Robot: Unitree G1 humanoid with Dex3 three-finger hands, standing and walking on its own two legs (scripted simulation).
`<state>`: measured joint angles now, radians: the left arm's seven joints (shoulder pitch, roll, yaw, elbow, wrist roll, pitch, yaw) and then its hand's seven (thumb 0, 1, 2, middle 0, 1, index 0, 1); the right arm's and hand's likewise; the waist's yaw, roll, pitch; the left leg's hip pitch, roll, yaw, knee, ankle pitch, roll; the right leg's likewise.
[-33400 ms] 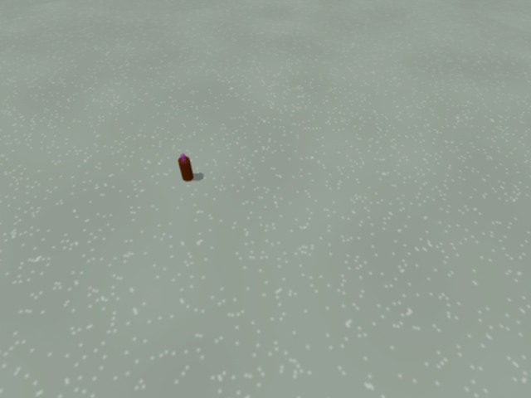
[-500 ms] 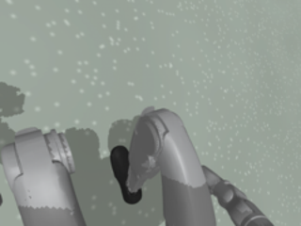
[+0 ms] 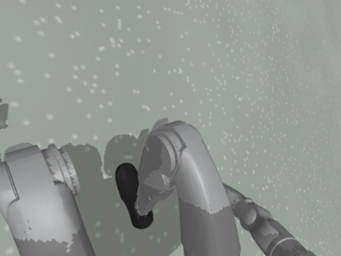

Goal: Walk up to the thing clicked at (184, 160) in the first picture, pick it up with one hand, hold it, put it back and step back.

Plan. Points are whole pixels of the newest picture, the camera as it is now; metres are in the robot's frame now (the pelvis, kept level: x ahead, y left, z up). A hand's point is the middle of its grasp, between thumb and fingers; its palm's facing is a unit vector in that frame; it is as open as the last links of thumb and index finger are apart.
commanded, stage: lower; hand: left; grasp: from the side
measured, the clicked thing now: out of the picture +0.42 +0.31 -0.20
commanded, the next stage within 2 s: loosen in 0.20 s
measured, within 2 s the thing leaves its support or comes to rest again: rests again in 0.58 s
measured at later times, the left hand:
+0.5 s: hand out of the picture +0.43 +0.30 -0.17, palm faces +0.39 -0.92 +0.02, open 7.2 cm
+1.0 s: hand out of the picture +0.42 +0.31 -0.17, palm faces +0.41 -0.91 +0.02, open 17.0 cm
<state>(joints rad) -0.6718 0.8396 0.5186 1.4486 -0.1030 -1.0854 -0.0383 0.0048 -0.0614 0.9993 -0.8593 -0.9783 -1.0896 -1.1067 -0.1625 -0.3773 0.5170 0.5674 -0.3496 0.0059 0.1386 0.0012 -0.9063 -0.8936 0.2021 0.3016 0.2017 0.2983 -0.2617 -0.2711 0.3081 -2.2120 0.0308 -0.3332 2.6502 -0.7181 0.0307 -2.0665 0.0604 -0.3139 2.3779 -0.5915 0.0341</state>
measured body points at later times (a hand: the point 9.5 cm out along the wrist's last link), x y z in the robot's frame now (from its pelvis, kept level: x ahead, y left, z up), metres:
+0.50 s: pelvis +0.00 +0.00 +0.00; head +0.23 +0.19 +0.33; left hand +0.40 +0.35 -0.17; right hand +0.17 -0.24 -0.03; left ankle +0.08 +0.11 -0.26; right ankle +0.14 -0.11 -0.26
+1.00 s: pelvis +0.00 +0.00 +0.00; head +0.23 +0.20 +0.33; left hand +0.40 +0.36 -0.17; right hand +0.17 -0.24 -0.03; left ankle +0.08 +0.11 -0.26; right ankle +0.14 -0.11 -0.26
